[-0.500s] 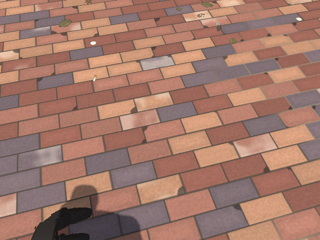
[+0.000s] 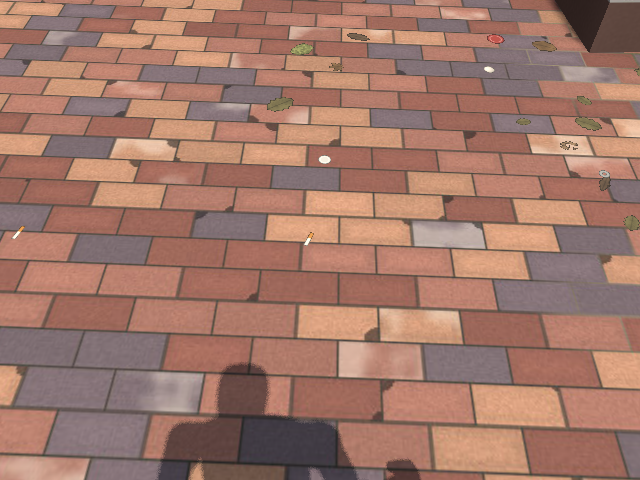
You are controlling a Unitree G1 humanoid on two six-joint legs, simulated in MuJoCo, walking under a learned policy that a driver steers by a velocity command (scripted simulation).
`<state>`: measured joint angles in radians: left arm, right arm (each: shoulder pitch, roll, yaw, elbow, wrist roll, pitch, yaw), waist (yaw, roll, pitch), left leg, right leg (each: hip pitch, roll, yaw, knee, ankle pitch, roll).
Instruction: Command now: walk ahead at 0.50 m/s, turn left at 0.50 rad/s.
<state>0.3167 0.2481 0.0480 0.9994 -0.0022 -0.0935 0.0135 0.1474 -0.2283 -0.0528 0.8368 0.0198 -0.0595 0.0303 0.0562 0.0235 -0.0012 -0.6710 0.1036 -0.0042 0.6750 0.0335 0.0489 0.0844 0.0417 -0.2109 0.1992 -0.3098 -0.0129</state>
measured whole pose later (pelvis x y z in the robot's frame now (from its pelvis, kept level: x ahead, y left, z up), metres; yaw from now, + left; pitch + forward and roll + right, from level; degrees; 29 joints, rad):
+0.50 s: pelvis +0.30 +0.06 +0.01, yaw +10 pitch +2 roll +1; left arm 0.07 0.26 0.04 0.82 -0.01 -0.10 -0.02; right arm 0.32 -0.25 -0.06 0.80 0.00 -0.08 0.00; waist -0.05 -0.05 0.01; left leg -0.01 -0.10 -0.04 0.24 -0.26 0.08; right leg -0.65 -0.08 0.02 0.57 0.13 -0.01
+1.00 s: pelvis +0.59 +0.05 +0.01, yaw -4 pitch +3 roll +0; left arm 0.33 0.27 0.06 0.79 -0.03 -0.06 0.00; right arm 0.07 -0.27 -0.04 0.67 -0.01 -0.10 0.00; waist 0.08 0.03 0.02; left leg -0.63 0.06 -0.10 0.60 0.03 -0.05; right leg -0.14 0.12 0.15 0.34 -0.23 -0.09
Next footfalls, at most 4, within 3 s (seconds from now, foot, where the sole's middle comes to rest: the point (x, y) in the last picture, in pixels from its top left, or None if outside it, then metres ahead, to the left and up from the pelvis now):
0.10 left None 0.23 0.12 -0.77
0.62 right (353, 440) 0.58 -0.02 -0.77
1.12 left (275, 327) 0.85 0.17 -0.77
1.60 right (385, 264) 1.07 -0.10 -0.77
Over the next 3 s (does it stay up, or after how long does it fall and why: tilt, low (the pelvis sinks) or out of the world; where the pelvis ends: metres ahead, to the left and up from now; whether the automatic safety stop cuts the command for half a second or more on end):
stays up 0.98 0.02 0.00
